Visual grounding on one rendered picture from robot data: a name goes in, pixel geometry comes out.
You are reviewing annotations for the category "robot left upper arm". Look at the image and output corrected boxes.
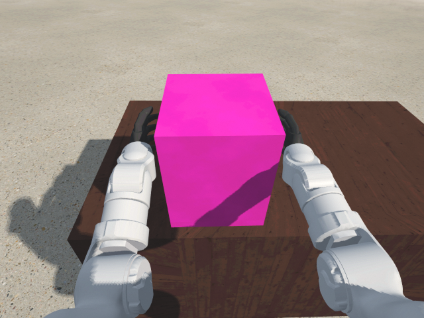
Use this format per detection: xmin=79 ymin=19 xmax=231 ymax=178
xmin=43 ymin=254 xmax=154 ymax=318

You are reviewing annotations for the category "carton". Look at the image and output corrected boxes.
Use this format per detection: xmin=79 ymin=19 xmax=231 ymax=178
xmin=154 ymin=74 xmax=286 ymax=227

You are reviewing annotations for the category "robot right hand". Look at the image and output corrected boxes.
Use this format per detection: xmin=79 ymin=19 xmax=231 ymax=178
xmin=278 ymin=109 xmax=304 ymax=155

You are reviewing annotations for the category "right robot forearm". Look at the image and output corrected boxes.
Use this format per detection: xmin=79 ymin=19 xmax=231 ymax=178
xmin=282 ymin=143 xmax=403 ymax=292

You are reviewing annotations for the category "left robot forearm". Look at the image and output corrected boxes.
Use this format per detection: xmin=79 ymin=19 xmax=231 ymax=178
xmin=74 ymin=141 xmax=156 ymax=306

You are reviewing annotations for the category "robot left hand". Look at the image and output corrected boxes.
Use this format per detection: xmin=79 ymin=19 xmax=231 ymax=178
xmin=129 ymin=106 xmax=159 ymax=151

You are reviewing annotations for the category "robot right upper arm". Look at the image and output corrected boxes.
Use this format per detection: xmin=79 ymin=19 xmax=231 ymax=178
xmin=317 ymin=242 xmax=424 ymax=318

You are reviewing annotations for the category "pedestal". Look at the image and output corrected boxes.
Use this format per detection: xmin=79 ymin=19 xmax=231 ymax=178
xmin=67 ymin=101 xmax=424 ymax=318

